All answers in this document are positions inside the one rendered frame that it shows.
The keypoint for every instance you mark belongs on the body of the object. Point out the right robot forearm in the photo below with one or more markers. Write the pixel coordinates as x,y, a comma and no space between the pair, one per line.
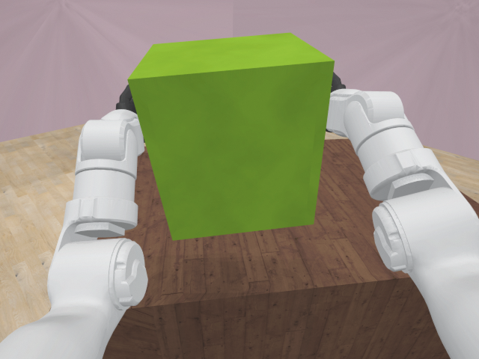
394,161

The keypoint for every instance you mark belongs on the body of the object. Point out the left robot upper arm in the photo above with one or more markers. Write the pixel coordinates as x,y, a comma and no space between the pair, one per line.
91,285

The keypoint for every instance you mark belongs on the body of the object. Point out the robot right hand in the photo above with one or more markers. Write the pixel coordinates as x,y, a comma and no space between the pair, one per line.
336,85

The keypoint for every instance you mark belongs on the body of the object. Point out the pedestal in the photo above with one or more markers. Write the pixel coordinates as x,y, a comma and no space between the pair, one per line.
318,291

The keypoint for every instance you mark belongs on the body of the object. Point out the right robot upper arm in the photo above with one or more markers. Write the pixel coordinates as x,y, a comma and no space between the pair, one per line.
432,236

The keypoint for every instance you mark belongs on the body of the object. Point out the left robot forearm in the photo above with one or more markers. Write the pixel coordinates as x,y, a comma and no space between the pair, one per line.
106,171

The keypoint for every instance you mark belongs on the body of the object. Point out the robot left hand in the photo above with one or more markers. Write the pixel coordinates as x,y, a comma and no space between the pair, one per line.
126,101

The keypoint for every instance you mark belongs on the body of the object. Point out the carton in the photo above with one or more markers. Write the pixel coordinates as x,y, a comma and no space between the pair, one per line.
234,129

